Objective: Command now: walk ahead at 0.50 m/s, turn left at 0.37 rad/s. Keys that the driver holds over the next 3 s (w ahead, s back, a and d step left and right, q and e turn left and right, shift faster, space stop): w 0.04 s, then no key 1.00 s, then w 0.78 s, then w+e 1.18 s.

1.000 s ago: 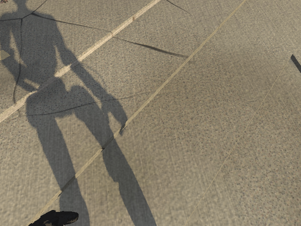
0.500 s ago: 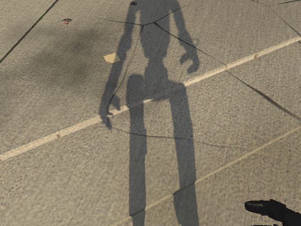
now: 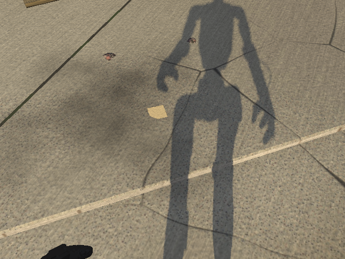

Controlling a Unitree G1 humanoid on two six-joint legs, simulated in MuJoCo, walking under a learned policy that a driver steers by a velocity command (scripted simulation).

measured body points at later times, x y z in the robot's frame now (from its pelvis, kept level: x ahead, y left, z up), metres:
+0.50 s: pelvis +0.18 +0.00 +0.02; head +0.21 +0.01 +0.47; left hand +0.22 +0.25 -0.12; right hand +0.35 -0.21 -0.09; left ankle +0.25 +0.09 -0.70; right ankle +0.12 -0.12 -0.68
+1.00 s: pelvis +0.19 -0.02 +0.03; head +0.19 -0.03 +0.48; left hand +0.22 +0.21 -0.12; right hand +0.24 -0.27 -0.12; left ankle +0.25 +0.09 -0.70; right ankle +0.18 -0.12 -0.72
